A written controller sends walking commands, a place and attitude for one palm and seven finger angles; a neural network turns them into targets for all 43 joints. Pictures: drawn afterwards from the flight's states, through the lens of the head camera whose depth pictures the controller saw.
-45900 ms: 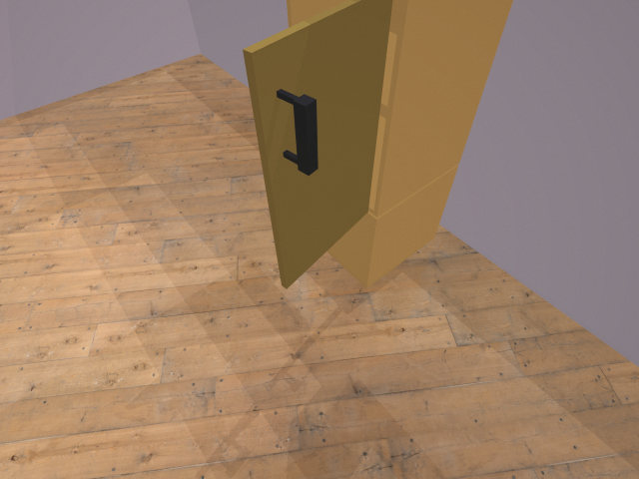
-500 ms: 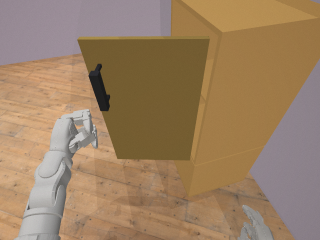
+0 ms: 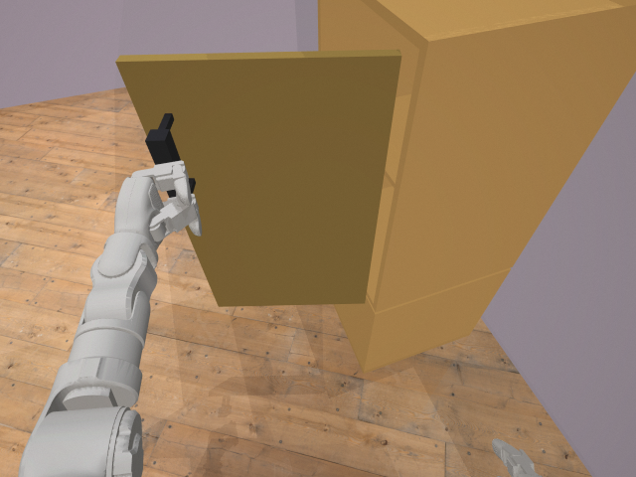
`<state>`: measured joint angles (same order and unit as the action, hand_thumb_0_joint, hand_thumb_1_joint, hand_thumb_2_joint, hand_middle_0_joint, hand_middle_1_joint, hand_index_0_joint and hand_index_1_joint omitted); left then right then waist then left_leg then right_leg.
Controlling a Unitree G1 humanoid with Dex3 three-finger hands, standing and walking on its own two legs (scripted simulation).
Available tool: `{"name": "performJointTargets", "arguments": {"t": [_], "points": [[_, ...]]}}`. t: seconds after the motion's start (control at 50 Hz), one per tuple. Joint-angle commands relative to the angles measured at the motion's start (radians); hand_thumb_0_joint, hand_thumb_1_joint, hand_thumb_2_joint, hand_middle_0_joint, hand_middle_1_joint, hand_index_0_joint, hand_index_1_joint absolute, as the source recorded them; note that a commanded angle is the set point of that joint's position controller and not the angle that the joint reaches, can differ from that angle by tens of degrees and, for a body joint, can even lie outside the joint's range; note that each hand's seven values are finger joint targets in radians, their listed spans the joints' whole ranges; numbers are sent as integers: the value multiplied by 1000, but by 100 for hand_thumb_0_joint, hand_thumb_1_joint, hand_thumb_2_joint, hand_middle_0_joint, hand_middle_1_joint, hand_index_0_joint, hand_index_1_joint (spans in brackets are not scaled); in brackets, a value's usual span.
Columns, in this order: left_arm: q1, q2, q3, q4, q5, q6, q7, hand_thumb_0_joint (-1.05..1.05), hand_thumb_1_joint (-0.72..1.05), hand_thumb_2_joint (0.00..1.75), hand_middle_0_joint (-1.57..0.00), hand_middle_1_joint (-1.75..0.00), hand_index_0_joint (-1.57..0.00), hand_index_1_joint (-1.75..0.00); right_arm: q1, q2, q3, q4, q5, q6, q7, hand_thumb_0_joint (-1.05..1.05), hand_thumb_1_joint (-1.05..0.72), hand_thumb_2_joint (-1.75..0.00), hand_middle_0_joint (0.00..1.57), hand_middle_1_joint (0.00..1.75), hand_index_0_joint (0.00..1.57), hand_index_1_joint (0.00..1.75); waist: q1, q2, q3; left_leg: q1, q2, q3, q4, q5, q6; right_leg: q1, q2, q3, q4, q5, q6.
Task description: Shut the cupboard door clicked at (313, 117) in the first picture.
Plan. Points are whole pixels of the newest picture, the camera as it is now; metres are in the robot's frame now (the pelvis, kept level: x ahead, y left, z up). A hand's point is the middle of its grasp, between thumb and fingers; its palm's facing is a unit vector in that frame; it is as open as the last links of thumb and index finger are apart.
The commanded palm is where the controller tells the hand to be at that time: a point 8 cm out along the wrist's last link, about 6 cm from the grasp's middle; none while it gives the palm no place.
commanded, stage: bring the fist close to the handle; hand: left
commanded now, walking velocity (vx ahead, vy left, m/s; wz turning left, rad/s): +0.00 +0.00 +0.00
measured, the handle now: (176, 164) +0.51 +0.22 +0.12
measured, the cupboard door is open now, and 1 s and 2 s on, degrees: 72 65 52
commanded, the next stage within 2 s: push the door shut along its arc in 0.36 s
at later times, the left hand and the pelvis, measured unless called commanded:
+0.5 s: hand (191, 203) +0.42 +0.18 +0.13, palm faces +0.06 -1.00 -0.01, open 3.1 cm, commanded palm +0.39 +0.23 +0.13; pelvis +0.00 +0.00 +0.00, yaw -1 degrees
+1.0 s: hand (193, 177) +0.46 +0.18 +0.13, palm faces -0.07 -1.00 -0.02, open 3.2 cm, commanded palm +0.46 +0.23 +0.13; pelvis -0.01 +0.01 -0.01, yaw +0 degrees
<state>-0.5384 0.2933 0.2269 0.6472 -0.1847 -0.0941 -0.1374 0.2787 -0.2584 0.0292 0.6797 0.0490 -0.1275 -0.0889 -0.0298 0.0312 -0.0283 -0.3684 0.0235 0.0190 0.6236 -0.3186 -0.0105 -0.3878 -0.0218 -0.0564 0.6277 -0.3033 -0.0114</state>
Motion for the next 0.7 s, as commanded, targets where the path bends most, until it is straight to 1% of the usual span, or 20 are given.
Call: {"name": "performJointTargets", "arguments": {"t": [0.0,0.06,0.08,0.12,0.14,0.18,0.2,0.22,0.24,0.28,0.32,0.34,0.38,0.42,0.46,0.56,0.58,0.6,0.64,0.68], "points": [[-424,193,60,-156,-1,-102,3,0,90,90,-130,-150,-130,-150,1,-128,-53,-129,-5,-30,4,0,-90,-90,20,30,20,30,5,-8,-334,98,-30,-10,-63,242,28,129,17,28,-64,295,-9],[-391,187,73,-157,-2,-122,6,0,90,90,-130,-150,-130,-150,15,-128,-59,-136,-7,-20,14,0,-90,-90,20,30,20,30,16,-30,-360,103,-29,-5,-59,293,28,150,21,24,-51,359,-9],[-345,207,91,-143,-1,-124,10,0,90,90,-130,-150,-130,-150,22,-133,-61,-140,-9,-15,16,0,-90,-90,20,30,20,30,21,-73,-354,85,-26,-4,-58,301,32,170,22,24,-52,369,-5],[-327,211,100,-181,-2,-127,12,0,90,90,-130,-150,-130,-150,13,-129,-61,-151,-4,-8,21,0,-90,-90,20,30,20,30,28,-39,-340,79,-26,7,-67,297,30,172,21,29,-55,377,-6],[-343,193,83,-188,-1,-125,14,0,90,90,-130,-150,-130,-150,10,-127,-59,-152,-3,-6,21,0,-90,-90,20,30,20,30,18,-49,-318,74,-26,9,-72,278,32,159,23,27,-61,363,-4],[-369,229,103,-184,5,-125,25,0,90,90,-130,-150,-130,-150,16,-132,-60,-146,-3,2,16,0,-90,-90,20,30,20,30,11,-71,-282,58,-23,6,-77,242,35,147,24,30,-73,320,-1],[-387,205,83,-209,2,-125,26,0,90,90,-130,-150,-130,-150,4,-128,-58,-153,-2,1,16,0,-90,-90,20,30,20,30,7,-44,-283,64,-25,8,-83,225,36,141,24,34,-79,306,-1],[-402,234,105,-212,5,-128,31,0,90,90,-130,-150,-130,-150,4,-128,-60,-148,-1,3,12,0,-90,-90,20,30,20,30,8,-35,-289,69,-25,8,-81,217,36,142,24,36,-80,297,-3],[-426,215,85,-219,6,-130,31,0,90,90,-130,-150,-130,-150,4,-125,-58,-148,-2,4,11,0,-90,-90,20,30,20,30,-2,-27,-298,79,-27,11,-82,216,37,139,25,38,-82,298,-1],[-464,233,85,-227,11,-141,33,0,90,90,-130,-150,-130,-150,10,-127,-59,-139,-4,4,4,0,-90,-90,20,30,20,30,-12,-24,-307,88,-25,5,-78,209,39,135,26,39,-84,279,-1],[-431,238,102,-207,5,-145,27,0,90,90,-130,-150,-130,-150,9,-125,-59,-135,-4,1,4,0,-90,-90,20,30,20,30,0,-18,-322,91,-26,3,-80,212,36,145,28,38,-82,288,-4],[-449,197,61,-214,2,-147,17,0,90,90,-130,-150,-130,-150,4,-122,-57,-135,-2,0,5,0,-90,-90,20,30,20,30,-11,5,-321,100,-29,7,-78,218,36,138,27,38,-82,300,-5],[-386,221,93,-167,-5,-139,8,0,90,90,-130,-150,-130,-150,17,-129,-60,-135,-4,1,5,0,-90,-90,20,30,20,30,2,-46,-326,89,-27,4,-75,236,38,158,28,35,-80,321,-4],[-365,233,109,-156,-11,-129,-6,0,90,90,-130,-150,-130,-150,12,-129,-60,-135,0,5,6,0,-90,-90,20,30,20,30,9,-37,-315,81,-27,8,-78,243,35,160,26,35,-78,340,-5],[-377,185,60,-163,-13,-120,-23,0,90,90,-130,-150,-130,-150,5,-126,-58,-142,3,6,9,0,-90,-90,20,30,20,30,-3,-29,-298,85,-29,9,-78,236,35,140,25,33,-81,336,-5],[-562,222,49,-98,-11,-123,-48,0,90,90,-130,-150,-130,-150,13,-136,-51,-127,3,12,-3,0,-90,-90,20,30,20,30,-47,-32,-249,72,-30,-7,-74,158,37,71,23,36,-93,244,-3],[-605,255,61,-85,-7,-134,-49,0,90,90,-130,-150,-130,-150,26,-142,-52,-120,1,13,-7,0,-90,-90,20,30,20,30,-54,-63,-254,69,-26,-13,-70,154,40,73,23,37,-92,230,-1],[-635,240,44,-79,-7,-144,-56,0,90,90,-130,-150,-130,-150,18,-139,-52,-123,2,12,-6,0,-90,-90,20,30,20,30,-53,-16,-278,79,-30,-12,-67,149,38,66,22,41,-88,225,-3],[-664,245,46,-32,-3,-162,-68,0,90,90,-130,-150,-130,-150,29,-139,-50,-114,-1,9,-5,0,-90,-90,20,30,20,30,-52,19,-310,93,-32,-21,-55,170,34,56,24,37,-70,239,-11],[-668,265,55,56,-2,-170,-80,0,90,90,-130,-150,-130,-150,54,-148,-50,-104,-4,12,-4,0,-90,-90,20,30,20,30,-61,-29,-306,70,-29,-24,-48,173,36,54,24,33,-65,243,-8]]}}
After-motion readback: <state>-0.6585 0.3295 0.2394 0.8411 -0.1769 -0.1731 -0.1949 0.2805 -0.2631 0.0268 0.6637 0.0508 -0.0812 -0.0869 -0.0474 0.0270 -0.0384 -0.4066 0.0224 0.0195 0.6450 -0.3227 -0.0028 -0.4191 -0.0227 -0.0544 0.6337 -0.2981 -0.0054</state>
